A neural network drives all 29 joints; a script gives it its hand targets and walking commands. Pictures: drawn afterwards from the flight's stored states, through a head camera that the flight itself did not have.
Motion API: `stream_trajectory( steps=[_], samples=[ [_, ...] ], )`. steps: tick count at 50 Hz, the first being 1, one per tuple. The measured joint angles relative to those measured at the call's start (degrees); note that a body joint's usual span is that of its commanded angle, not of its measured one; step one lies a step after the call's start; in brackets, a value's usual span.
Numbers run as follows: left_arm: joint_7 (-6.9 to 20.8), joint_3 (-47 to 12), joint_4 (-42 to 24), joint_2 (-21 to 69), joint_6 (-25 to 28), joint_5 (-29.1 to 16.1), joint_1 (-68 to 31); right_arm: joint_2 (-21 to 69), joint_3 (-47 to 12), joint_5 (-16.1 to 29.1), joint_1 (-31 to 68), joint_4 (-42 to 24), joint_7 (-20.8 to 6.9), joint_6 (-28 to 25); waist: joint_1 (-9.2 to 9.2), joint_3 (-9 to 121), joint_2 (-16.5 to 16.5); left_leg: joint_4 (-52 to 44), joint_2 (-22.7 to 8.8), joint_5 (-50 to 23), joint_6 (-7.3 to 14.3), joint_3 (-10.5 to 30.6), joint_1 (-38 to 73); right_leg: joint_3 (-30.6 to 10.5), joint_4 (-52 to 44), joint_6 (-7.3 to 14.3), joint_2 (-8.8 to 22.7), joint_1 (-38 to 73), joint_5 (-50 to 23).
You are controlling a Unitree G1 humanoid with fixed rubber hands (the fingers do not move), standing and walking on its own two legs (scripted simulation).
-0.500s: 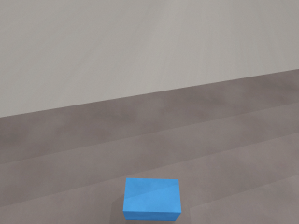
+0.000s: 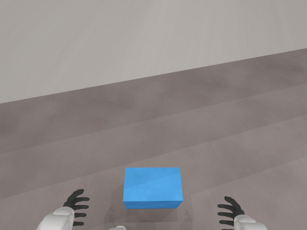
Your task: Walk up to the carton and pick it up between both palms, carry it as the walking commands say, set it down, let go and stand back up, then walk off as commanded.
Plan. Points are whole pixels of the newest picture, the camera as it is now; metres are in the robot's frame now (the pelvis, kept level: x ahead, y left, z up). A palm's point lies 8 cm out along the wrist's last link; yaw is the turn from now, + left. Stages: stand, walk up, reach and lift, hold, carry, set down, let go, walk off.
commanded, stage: reach and lift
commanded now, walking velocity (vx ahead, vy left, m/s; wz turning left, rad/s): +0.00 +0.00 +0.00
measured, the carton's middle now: (152, 188) +0.38 +0.00 -0.64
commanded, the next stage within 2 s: none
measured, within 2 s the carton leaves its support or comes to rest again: neither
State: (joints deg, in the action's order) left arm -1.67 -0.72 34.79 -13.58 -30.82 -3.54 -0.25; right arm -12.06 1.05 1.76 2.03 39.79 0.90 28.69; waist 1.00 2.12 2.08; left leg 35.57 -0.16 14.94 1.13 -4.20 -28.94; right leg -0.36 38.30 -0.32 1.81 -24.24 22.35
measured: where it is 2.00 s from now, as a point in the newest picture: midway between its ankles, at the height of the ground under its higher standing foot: outside the picture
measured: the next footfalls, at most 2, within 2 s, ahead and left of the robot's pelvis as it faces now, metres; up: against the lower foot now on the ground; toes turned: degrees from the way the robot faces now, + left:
none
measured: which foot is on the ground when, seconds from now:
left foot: down 0.00-1.00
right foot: down 0.00-1.00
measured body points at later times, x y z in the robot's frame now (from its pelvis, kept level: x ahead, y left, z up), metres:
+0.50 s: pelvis -0.06 -0.03 -0.05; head +0.06 -0.01 +0.38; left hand +0.16 +0.25 -0.16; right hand +0.19 -0.22 -0.16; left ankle +0.03 +0.11 -0.72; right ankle -0.04 -0.13 -0.72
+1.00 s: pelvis -0.08 +0.00 -0.09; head +0.14 +0.01 +0.30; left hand +0.30 +0.24 -0.19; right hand +0.34 -0.23 -0.19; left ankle +0.03 +0.11 -0.72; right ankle -0.04 -0.13 -0.72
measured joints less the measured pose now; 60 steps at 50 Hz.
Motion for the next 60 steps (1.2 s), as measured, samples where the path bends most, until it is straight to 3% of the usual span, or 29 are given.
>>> stream_trajectory(
  steps=[4,11,16,24,33,47,60],
  samples=[
    [1.43,2.32,-3.12,2.09,-3.1,1.71,2.75,0.37,0.34,-1.39,-2.44,-4.62,-1.44,3.04,-0.2,1.57,-0.6,-0.29,-0.33,-0.18,-0.3,0.29,-2.21,-1.31,-0.39,0.04,-0.91,-2.39,-0.55],
    [3.92,5.12,-7.86,4.13,3.15,2.62,8.01,3.01,1.12,-4.93,-7.3,-10.99,-2.53,-2.37,0.96,2.3,-0.84,6.5,-0.72,1.35,-1.16,1.65,-11.78,-1.39,7.17,0.33,-1.8,-12.0,1.85],
    [6.17,6.72,-7.45,1.55,7.26,2.87,4.63,4.8,1.98,-4.19,-5.16,-12.61,-1.09,-5.85,1.22,0.23,-0.24,12.47,-0.72,2.28,-1.95,2.75,-17.3,-0.54,14.27,1.01,-1.96,-17.61,3.81],
    [8.39,9.25,-5.74,-2.13,6.84,0.99,-4.45,4.65,2.88,-2.35,3.59,-12.05,-0.26,-4.39,0.8,-3.82,-0.1,18.28,-1.13,2.65,-2.26,3.71,-20.73,0.27,20.34,1.46,-2.48,-20.91,4.57],
    [5.89,11.05,-2.15,-0.38,7.29,0.99,-16.74,1.61,5.81,-1.59,18.76,-4.55,-1.79,-5.42,1.16,-6.84,-0.58,22.48,-1.56,2.63,-1.93,3.26,-25.94,-0.35,24.32,0.94,-2.91,-26.3,4.15],
    [0.6,13.94,1.43,1.64,15.01,0.49,-31.59,-5.59,10.56,-0.24,36.38,5.88,-5.52,-14.37,1.54,-4.09,-0.53,26.3,-1.12,1.66,-0.85,2.67,-42.31,-1.21,28.35,-0.28,-2.61,-42.84,3.2],
    [-0.07,17.29,6.96,-0.12,21.83,0.65,-44.06,-10.15,11.86,2.09,50.03,13.17,-7.78,-21.84,1.47,0.2,-0.68,27.09,-1.25,0.64,-0.5,2.43,-55.19,-1.82,29.17,-0.79,-2.98,-56.02,1.92]
  ],
)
